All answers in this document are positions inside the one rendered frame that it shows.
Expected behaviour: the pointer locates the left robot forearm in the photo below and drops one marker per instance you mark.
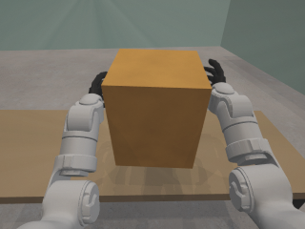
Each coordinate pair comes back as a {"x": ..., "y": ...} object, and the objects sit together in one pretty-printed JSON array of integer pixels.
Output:
[{"x": 79, "y": 140}]

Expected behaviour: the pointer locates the robot left hand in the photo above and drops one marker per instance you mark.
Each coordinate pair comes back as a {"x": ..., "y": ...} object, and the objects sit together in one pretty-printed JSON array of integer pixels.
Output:
[{"x": 96, "y": 85}]

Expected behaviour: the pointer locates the table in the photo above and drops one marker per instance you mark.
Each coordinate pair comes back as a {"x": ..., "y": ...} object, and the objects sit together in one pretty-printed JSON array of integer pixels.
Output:
[{"x": 31, "y": 139}]

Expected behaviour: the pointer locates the robot right hand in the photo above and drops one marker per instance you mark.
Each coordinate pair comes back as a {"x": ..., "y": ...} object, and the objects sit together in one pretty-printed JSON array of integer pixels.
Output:
[{"x": 217, "y": 72}]

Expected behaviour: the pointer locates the right robot upper arm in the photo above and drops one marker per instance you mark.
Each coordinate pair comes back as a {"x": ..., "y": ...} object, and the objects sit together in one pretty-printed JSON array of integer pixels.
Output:
[{"x": 263, "y": 192}]

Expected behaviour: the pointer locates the right robot forearm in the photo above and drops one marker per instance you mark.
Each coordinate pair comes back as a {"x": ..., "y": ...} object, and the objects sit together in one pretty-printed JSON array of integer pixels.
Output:
[{"x": 245, "y": 143}]

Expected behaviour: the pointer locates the carton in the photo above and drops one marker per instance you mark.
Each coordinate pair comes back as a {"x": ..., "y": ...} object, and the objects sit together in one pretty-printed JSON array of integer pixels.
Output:
[{"x": 156, "y": 103}]

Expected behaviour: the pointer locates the left robot upper arm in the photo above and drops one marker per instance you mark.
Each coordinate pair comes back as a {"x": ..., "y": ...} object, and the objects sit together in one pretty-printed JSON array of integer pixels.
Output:
[{"x": 68, "y": 204}]

